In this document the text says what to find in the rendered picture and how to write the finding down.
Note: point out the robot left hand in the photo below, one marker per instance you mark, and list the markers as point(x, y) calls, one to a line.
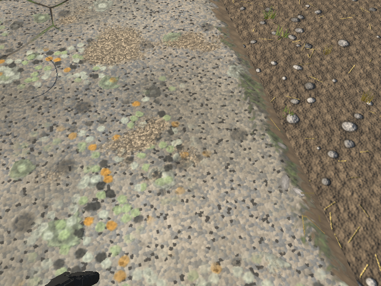
point(87, 278)

